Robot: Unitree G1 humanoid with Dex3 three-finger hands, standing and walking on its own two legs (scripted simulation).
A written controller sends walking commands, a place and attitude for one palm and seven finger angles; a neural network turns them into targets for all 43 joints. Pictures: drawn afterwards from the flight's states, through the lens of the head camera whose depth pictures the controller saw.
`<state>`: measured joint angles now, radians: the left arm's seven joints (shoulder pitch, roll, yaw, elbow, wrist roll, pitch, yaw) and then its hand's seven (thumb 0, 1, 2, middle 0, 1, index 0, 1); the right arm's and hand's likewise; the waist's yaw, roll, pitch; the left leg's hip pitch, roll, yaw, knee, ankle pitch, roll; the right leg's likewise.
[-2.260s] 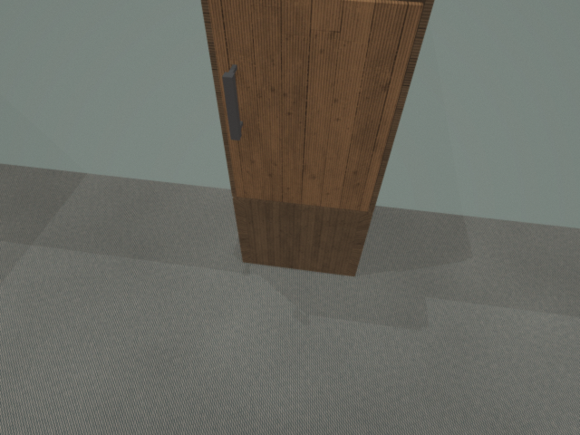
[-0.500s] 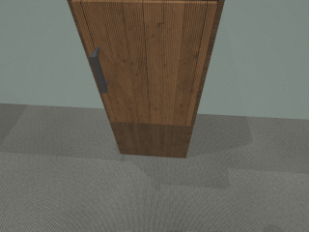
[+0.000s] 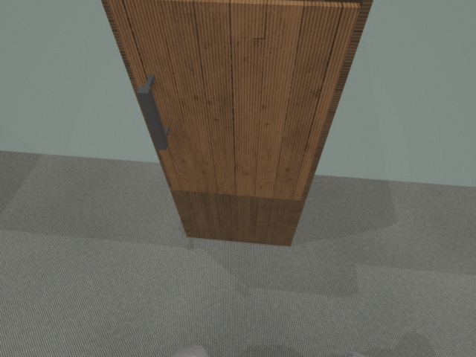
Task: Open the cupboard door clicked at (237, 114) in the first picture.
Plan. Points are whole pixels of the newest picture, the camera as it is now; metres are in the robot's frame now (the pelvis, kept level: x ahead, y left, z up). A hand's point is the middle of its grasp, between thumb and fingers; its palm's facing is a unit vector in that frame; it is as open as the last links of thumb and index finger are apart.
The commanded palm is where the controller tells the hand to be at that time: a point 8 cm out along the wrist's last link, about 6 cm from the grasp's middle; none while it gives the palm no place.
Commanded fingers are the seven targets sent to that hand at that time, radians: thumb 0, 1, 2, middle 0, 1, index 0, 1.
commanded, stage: come to a stop and stand still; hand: left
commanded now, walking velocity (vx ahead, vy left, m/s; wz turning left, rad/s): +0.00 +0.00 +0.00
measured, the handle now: (156, 114) +0.59 +0.25 +0.03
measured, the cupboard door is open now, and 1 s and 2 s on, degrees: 0 0 0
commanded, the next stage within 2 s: look again from close up in 0.56 s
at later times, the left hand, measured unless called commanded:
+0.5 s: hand out of the picture +0.04 +0.20 -0.15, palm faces -0.03 -0.97 -0.24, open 7.4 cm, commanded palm none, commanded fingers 0.00 0.90 0.90 -0.20 -0.30 -0.20 -0.30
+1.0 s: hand out of the picture +0.01 +0.19 -0.17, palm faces -0.03 -0.98 -0.18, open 7.4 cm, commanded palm none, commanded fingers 0.00 0.90 0.90 -0.20 -0.30 -0.20 -0.30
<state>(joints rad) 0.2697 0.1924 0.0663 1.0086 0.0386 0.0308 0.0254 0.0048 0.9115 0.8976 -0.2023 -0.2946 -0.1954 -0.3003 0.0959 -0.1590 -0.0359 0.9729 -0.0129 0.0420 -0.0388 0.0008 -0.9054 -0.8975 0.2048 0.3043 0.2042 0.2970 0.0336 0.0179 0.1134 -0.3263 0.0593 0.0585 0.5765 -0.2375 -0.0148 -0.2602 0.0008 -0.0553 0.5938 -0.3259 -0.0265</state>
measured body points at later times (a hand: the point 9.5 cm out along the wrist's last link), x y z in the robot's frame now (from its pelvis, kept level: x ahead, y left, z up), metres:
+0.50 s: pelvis -0.03 +0.02 +0.01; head -0.04 +0.01 +0.46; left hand +0.04 +0.25 -0.13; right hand +0.00 -0.22 -0.14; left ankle -0.01 +0.10 -0.73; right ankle +0.00 -0.10 -0.73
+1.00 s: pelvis +0.00 +0.02 +0.01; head +0.02 +0.03 +0.46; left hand +0.02 +0.24 -0.15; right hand +0.01 -0.20 -0.15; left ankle -0.01 +0.10 -0.73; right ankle +0.00 -0.10 -0.73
